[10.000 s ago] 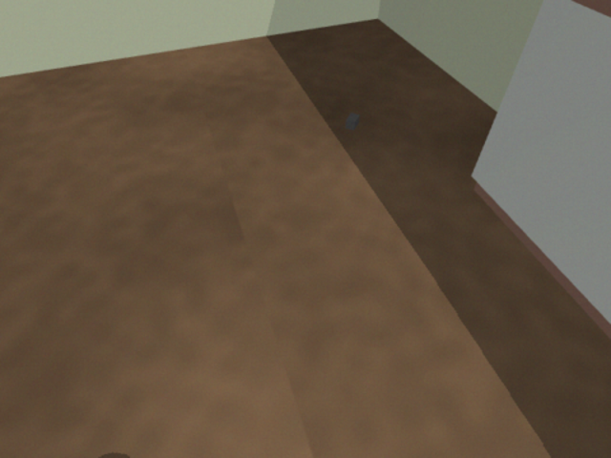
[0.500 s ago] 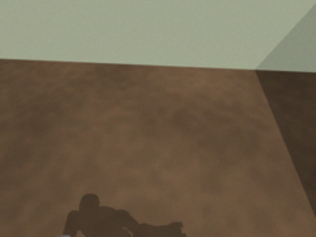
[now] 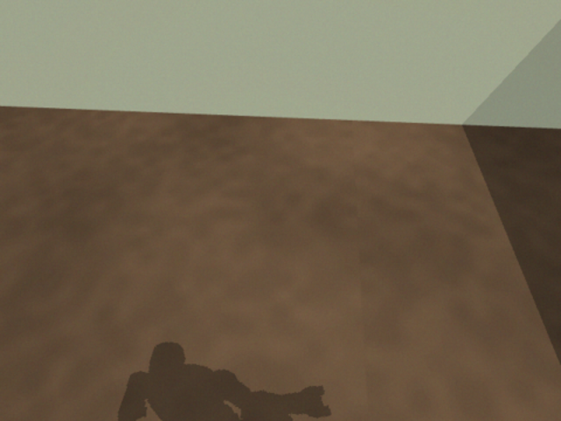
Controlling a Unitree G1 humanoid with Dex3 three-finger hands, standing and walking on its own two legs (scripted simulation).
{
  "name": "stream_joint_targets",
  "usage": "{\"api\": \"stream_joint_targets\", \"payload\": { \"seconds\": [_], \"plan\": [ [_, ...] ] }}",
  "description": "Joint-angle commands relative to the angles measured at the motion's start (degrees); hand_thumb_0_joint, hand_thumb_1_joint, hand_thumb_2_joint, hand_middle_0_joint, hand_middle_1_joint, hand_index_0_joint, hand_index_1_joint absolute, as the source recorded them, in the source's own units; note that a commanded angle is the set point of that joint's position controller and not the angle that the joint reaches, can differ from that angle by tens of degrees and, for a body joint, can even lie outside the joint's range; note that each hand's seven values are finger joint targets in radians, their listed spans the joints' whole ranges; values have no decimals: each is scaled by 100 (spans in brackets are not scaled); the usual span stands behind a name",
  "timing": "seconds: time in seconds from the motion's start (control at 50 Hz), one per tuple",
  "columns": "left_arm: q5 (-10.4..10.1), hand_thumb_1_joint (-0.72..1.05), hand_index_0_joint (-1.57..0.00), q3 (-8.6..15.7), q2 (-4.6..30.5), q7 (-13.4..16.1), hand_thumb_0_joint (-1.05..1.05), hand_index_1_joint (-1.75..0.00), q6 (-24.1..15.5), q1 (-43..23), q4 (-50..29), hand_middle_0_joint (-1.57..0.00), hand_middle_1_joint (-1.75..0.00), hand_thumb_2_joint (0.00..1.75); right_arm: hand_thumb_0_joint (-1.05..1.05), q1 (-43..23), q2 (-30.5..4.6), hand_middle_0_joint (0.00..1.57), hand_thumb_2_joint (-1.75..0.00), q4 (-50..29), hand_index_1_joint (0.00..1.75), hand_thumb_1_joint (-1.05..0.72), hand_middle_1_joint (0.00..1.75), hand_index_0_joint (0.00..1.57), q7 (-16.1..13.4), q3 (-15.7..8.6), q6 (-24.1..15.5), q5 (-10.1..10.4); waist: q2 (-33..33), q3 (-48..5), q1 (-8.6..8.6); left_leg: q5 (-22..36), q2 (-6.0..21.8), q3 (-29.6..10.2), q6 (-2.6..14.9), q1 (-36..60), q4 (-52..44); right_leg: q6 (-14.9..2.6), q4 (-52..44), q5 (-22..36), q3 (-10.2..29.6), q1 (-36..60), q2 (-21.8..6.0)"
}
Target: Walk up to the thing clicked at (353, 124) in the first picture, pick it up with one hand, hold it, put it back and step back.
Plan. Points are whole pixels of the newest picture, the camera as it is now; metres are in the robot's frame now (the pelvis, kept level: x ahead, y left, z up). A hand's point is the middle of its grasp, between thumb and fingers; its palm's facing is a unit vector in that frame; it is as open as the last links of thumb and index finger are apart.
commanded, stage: stand
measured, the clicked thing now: out of the picture +0.39 -1.06 -0.76
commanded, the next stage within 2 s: none
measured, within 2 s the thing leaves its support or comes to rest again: neither
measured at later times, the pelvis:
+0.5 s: pelvis +0.01 +0.00 +0.00, yaw +0 degrees
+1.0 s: pelvis +0.02 +0.00 +0.00, yaw +0 degrees
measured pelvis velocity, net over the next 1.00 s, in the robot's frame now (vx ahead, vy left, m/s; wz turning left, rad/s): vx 0.02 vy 0.00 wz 0.00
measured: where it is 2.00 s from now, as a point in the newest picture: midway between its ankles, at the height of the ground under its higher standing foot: outside the picture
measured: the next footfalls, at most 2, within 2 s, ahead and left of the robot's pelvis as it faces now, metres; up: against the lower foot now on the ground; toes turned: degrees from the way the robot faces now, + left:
none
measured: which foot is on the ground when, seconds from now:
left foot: down 0.00-1.00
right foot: down 0.00-1.00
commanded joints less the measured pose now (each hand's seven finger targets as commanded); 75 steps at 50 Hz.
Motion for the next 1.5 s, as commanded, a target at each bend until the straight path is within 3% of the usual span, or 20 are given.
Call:
{"api": "stream_joint_targets", "payload": {
  "seconds": [0.0, 0.06, 0.26, 0.32, 0.48, 0.56, 0.62, 0.78, 0.88, 0.94, 1.06, 1.48],
  "plan": [
    [28, 90, -20, 176, 1148, 98, 0, -30, -131, -274, -363, -20, -30, 90, 0, -280, -1278, 20, -90, -297, 30, -90, 30, 20, -81, -254, -96, -11, -162, -355, -76, 152, 688, -687, 84, 204, -343, -138, -414, 137, 576, -229, -606],
    [30, 90, -20, 195, 1212, 108, 0, -30, -141, -293, -392, -20, -30, 90, 0, -258, -1256, 20, -90, -305, 30, -90, 30, 20, -67, -257, -78, -23, -144, -361, -84, 13, 666, -684, 106, 108, -351, -135, -448, 28, 610, -160, -641],
    [38, 90, -20, 203, 1223, 113, 0, -30, -142, -262, -460, -20, -30, 90, 0, -237, -1223, 20, -90, -321, 30, -90, 30, 20, -71, -250, -91, -30, -53, -495, -72, 323, 676, -674, 87, 138, -336, -144, -373, 284, 570, -1, -650],
    [40, 90, -20, 201, 1160, 101, 0, -30, -124, -211, -432, -20, -30, 90, 0, -236, -1260, 20, -90, -292, 30, -90, 30, 20, -84, -240, -80, -15, 26, -405, -61, 91, 667, -685, 90, 89, -359, -144, -392, 178, 576, -40, -637],
    [31, 90, -20, 223, 1203, 98, 0, -30, -111, -213, -467, -20, -30, 90, 0, -148, -1261, 20, -90, -295, 30, -90, 30, 20, -95, -228, -106, -18, 15, -501, -60, 577, 698, -690, 72, 181, -376, -173, -297, 478, 554, 100, -648],
    [53, 90, -20, 209, 1177, 102, 0, -30, -111, -160, -480, -20, -30, 90, 0, -170, -1307, 20, -90, -317, 30, -90, 30, 20, -108, -242, -97, -13, 0, -550, -61, 609, 710, -660, 102, 311, -295, -166, -335, 654, 557, 80, -666],
    [42, 90, -20, 213, 1188, 107, 0, -30, -103, -194, -474, -20, -30, 90, 0, -165, -1275, 20, -90, -311, 30, -90, 30, 20, -105, -221, -77, -14, -82, -395, -55, 377, 686, -661, 92, 215, -337, -144, -381, 390, 540, -1, -644],
    [43, 90, -20, 207, 1188, 123, 0, -30, -114, -184, -503, -20, -30, 90, 0, -156, -1277, 20, -90, -351, 30, -90, 30, 20, -114, -231, -81, -26, -47, -527, -65, 792, 715, -655, 95, 320, -287, -142, -312, 759, 499, 133, -667],
    [46, 90, -20, 200, 1162, 117, 0, -30, -95, -162, -490, -20, -30, 90, 0, -181, -1278, 20, -90, -351, 30, -90, 30, 20, -116, -230, -74, -12, -69, -393, -51, 523, 695, -665, 87, 219, -350, -138, -361, 511, 491, 64, -649],
    [46, 90, -20, 202, 1195, 124, 0, -30, -118, -119, -516, -20, -30, 90, 0, -132, -1291, 20, -90, -361, 30, -90, 30, 20, -105, -241, -75, -18, -64, -524, -52, 801, 708, -646, 110, 362, -303, -142, -344, 759, 482, 111, -663],
    [30, 90, -20, 214, 1187, 116, 0, -30, -96, -130, -504, -20, -30, 90, 0, -135, -1258, 20, -90, -370, 30, -90, 30, 20, -114, -222, -90, -20, 12, -471, -55, 854, 703, -646, 78, 329, -350, -165, -305, 733, 492, 155, -660],
    [47, 90, -20, 210, 1184, 121, 0, -30, -89, -89, -547, -20, -30, 90, 0, -64, -1283, 20, -90, -377, 30, -90, 30, 20, -126, -218, -75, -22, -17, -357, -52, 658, 691, -627, 106, 262, -364, -168, -387, 659, 515, 152, -673]
  ]
}}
